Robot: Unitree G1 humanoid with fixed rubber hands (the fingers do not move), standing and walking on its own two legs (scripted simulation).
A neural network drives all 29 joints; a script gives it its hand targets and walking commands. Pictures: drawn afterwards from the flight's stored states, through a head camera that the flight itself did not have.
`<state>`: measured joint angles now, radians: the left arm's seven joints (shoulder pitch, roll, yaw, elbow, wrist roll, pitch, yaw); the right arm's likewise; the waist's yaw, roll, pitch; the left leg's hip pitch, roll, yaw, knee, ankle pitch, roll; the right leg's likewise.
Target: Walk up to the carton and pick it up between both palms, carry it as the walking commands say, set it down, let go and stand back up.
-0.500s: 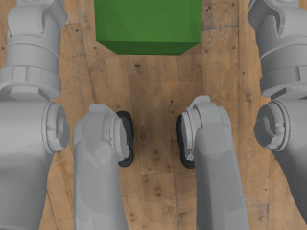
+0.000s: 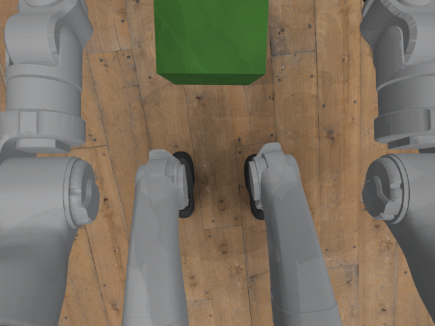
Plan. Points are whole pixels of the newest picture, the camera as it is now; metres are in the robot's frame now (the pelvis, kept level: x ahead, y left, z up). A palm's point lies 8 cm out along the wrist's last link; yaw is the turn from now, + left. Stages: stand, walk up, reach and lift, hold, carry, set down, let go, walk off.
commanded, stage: set down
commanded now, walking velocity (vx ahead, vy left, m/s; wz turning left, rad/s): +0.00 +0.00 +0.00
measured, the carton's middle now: (211, 35) +0.57 -0.01 -0.41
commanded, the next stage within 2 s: let go in 0.38 s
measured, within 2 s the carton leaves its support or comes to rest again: neither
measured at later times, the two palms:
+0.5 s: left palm out of the picture +0.57 +0.17 +0.03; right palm out of the picture +0.54 -0.23 +0.03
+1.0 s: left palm out of the picture +0.38 +0.23 +0.11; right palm out of the picture +0.35 -0.25 +0.11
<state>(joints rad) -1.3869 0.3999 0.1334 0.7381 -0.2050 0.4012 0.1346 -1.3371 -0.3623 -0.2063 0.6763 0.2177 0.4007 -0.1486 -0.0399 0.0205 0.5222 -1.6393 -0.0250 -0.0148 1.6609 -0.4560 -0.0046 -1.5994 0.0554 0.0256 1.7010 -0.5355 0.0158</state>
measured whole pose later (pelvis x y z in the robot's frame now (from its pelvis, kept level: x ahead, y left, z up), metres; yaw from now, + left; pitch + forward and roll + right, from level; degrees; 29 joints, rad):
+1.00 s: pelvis +0.06 +0.00 +0.18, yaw +0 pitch +15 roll +0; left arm -0.28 0.27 0.12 0.46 -0.12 0.23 0.00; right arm -0.28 -0.22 -0.16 0.46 0.07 0.22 0.04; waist -0.04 0.01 0.12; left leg -0.87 -0.02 -0.01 0.89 -0.28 0.00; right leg -0.84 0.04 0.06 0.92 -0.34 0.02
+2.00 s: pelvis +0.12 +0.00 +0.23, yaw -1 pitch -5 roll +0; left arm 0.27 0.24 0.09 0.55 -0.01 0.05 -0.02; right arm 0.22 -0.25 -0.09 0.57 -0.02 0.05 0.05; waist -0.02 0.00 -0.01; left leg -0.18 -0.02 -0.01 0.52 -0.26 0.00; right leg -0.15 0.03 0.07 0.54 -0.31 0.00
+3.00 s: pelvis +0.12 +0.00 +0.23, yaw -1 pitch -5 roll +0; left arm 0.32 0.24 0.09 0.60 -0.01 0.00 -0.01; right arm 0.25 -0.28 -0.09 0.68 -0.02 -0.01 0.03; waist -0.02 0.00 -0.02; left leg -0.18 -0.02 -0.01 0.52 -0.26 0.00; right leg -0.15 0.03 0.07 0.54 -0.31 0.00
